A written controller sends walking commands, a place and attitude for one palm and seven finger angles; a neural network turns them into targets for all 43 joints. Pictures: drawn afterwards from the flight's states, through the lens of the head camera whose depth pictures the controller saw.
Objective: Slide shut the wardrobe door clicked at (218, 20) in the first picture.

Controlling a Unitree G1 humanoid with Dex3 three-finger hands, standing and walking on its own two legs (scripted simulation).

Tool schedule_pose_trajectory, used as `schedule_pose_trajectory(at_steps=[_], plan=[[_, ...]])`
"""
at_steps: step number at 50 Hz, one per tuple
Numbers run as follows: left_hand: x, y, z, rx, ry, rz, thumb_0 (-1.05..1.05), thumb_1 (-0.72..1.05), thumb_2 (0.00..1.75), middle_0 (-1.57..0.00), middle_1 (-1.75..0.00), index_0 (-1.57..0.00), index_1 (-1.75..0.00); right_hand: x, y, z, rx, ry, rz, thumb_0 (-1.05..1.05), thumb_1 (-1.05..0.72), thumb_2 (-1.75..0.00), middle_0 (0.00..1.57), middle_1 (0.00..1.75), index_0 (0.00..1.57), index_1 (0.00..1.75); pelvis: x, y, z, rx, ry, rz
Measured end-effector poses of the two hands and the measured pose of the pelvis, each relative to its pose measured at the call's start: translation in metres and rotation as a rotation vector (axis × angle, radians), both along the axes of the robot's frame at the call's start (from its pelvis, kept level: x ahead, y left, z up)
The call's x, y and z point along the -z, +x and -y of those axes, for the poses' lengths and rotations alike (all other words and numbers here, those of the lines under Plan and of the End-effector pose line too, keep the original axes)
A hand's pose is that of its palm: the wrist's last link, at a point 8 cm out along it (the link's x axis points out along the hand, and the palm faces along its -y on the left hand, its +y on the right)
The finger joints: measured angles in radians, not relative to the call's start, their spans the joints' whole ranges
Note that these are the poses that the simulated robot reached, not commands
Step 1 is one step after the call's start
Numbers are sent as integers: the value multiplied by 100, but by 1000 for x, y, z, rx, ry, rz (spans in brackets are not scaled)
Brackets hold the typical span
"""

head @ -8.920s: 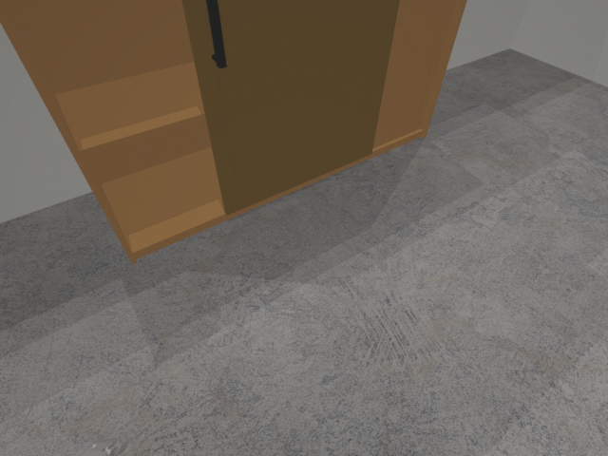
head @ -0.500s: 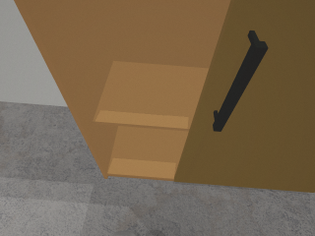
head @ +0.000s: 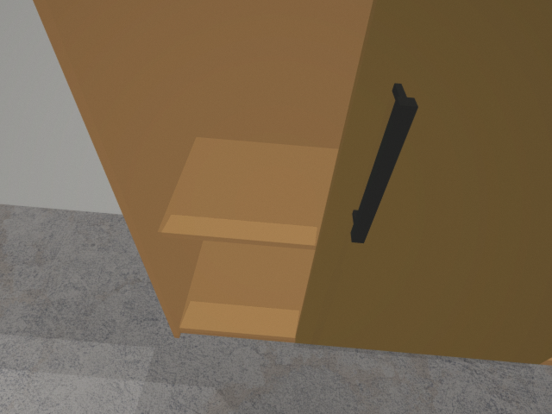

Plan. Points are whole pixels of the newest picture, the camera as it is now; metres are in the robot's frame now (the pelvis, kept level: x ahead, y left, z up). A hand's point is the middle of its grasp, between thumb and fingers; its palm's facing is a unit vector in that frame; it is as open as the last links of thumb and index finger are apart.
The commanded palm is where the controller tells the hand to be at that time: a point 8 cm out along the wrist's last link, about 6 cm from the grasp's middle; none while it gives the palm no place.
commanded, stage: come to a stop and stand still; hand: right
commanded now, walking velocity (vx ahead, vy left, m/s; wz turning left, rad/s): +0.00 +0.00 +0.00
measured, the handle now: (375, 173) +0.47 -0.13 +0.12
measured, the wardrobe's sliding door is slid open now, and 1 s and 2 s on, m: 0.42 0.42 0.42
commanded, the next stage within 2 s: look again from close up in 0.98 s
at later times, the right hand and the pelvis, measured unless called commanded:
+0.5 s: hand out of the picture +0.03 -0.16 -0.16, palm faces -0.01 +0.97 -0.24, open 7.3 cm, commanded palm none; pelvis +0.02 +0.02 +0.01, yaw +0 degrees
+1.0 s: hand out of the picture +0.03 -0.12 -0.16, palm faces +0.02 +0.98 -0.20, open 7.3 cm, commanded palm none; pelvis +0.04 +0.04 +0.01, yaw +0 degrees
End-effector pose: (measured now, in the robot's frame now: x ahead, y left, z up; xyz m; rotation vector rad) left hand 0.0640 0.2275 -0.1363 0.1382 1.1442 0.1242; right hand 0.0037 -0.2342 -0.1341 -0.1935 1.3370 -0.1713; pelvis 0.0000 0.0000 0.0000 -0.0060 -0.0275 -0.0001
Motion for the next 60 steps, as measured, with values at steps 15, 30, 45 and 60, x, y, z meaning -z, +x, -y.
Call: schedule_pose_trajectory(at_steps=[15, 30, 45, 60], plan=[[13, -57, 3, -10, -45, -222, 0, 92, 90, -19, -30, -19, -30, -13, 4, -10, -4, -7, -53, 1, -91, -90, 20, 30, 20, 30, -9, 12, -5, -8, -17, -20], [12, -64, 0, -37, -71, -302, 0, 91, 90, -19, -30, -19, -30, -9, 33, -34, -7, 1, -43, 2, -93, -90, 20, 30, 20, 30, -10, 29, -25, -6, -17, -17], [9, -35, -22, -18, -43, -263, 0, 91, 90, -19, -30, -19, -30, -6, 24, -56, 21, 27, -65, 2, -93, -90, 20, 30, 20, 30, -11, 38, -41, 4, -11, -13], [7, -43, -24, -23, -46, -288, 0, 91, 90, -19, -30, -19, -30, -4, 13, -72, 37, 54, -87, 1, -92, -90, 20, 30, 20, 30, -12, 39, -48, 7, -7, -10]])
